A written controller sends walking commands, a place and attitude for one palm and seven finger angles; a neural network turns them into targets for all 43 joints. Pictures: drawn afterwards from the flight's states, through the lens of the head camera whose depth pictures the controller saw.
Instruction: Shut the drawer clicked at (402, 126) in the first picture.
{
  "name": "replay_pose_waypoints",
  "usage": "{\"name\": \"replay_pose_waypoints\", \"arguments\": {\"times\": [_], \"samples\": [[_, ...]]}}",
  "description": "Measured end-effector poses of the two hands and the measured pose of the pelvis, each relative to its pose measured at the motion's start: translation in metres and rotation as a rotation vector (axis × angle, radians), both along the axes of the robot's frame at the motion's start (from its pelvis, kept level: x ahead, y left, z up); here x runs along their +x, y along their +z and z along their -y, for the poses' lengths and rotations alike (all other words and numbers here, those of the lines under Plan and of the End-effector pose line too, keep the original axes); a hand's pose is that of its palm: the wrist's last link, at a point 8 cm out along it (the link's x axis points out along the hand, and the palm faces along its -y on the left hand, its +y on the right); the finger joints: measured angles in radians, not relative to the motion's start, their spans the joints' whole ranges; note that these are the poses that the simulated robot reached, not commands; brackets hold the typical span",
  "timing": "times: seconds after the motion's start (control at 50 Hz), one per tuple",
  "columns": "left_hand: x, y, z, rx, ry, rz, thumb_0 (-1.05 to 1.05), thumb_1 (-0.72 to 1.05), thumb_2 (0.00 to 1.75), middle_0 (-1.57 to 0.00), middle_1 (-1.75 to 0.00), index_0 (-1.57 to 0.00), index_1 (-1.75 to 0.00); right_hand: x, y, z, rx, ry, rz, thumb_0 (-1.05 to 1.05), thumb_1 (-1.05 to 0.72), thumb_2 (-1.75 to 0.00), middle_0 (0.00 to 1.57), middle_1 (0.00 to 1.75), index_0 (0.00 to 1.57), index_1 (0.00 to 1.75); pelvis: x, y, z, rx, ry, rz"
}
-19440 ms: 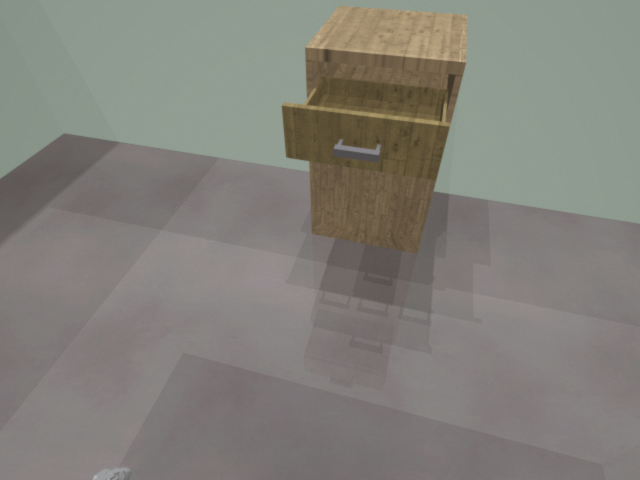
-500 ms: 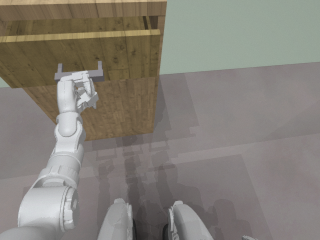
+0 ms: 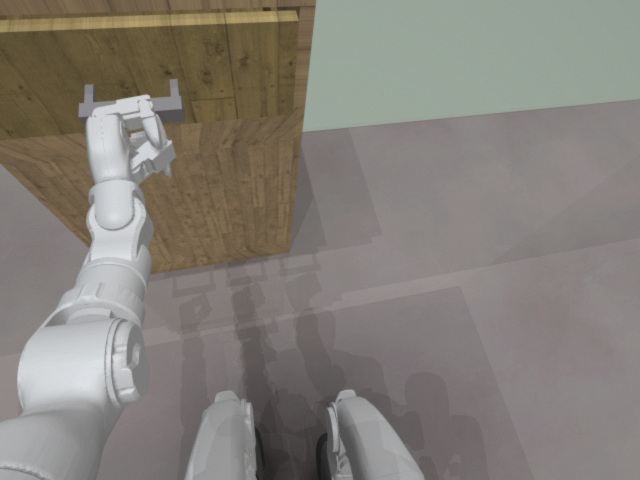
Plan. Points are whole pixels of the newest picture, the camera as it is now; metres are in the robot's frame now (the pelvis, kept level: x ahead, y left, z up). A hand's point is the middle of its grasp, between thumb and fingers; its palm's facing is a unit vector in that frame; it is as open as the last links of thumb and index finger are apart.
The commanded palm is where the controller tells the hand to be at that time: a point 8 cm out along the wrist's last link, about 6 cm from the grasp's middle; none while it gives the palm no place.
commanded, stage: push the drawer shut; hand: left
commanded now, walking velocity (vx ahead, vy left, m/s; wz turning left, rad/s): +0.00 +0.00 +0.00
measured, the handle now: (133, 100) +0.59 +0.19 +0.04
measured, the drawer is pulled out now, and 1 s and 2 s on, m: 0.02 0.00 0.00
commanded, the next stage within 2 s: pull the fist back off the drawer in 0.42 s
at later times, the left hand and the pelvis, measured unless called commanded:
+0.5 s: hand (161, 131) +0.54 +0.15 +0.04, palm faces +0.13 -0.99 -0.06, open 2.9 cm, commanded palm +0.58 +0.18 +0.05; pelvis -0.02 +0.00 -0.02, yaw +0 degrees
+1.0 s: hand (160, 132) +0.54 +0.15 +0.04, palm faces +0.13 -0.99 -0.04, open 3.0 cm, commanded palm +0.52 +0.17 +0.05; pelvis -0.02 +0.01 -0.02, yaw -1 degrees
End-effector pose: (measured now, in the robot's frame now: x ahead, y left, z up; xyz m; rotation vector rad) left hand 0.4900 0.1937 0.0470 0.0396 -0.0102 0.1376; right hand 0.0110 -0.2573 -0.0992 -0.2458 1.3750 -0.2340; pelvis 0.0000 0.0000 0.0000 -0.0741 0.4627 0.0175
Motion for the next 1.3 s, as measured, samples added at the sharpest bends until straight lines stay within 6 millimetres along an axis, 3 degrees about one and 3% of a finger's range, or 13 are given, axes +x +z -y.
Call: {"name": "replay_pose_waypoints", "arguments": {"times": [0.2,0.56,0.86,1.06,1.3], "samples": [[0.021,0.001,0.001,0.004,0.005,-0.005,0.07,0.79,0.93,-1.4,-1.6,-1.4,-1.6,-0.022,-0.001,-0.001,-0.006,-0.017,-0.056,0.0,-0.91,-0.9,0.2,0.3,0.2,0.3,-0.002,-0.005,0.0,-0.009,0.001,-0.024],[0.024,-0.003,-0.009,0.017,-0.006,-0.019,-0.01,0.64,1.0,-1.4,-1.6,-1.4,-1.6,-0.048,0.0,0.002,-0.058,-0.018,-0.046,0.0,-0.9,-0.9,0.2,0.3,0.2,0.3,-0.022,-0.017,0.003,-0.031,0.008,-0.04],[0.023,0.0,-0.009,0.013,-0.01,-0.023,0.03,0.67,0.96,-1.4,-1.6,-1.4,-1.6,-0.061,-0.001,-0.006,-0.039,-0.007,-0.059,0.0,-0.9,-0.9,0.2,0.3,0.2,0.3,-0.027,-0.018,-0.003,-0.036,0.006,-0.04],[0.021,-0.004,-0.007,-0.008,-0.007,-0.018,-0.01,0.72,0.92,-1.4,-1.6,-1.4,-1.6,-0.047,-0.001,-0.011,-0.01,-0.015,-0.064,0.0,-0.9,-0.89,0.2,0.3,0.2,0.3,-0.017,-0.013,-0.006,-0.026,-0.004,-0.039],[0.015,0.0,-0.009,-0.006,0.024,-0.018,0.01,0.86,0.89,-1.4,-1.6,-1.4,-1.6,0.003,0.003,-0.01,0.034,-0.011,-0.03,0.0,-0.91,-0.9,0.2,0.3,0.2,0.3,0.011,0.003,-0.004,-0.004,-0.011,-0.023]]}}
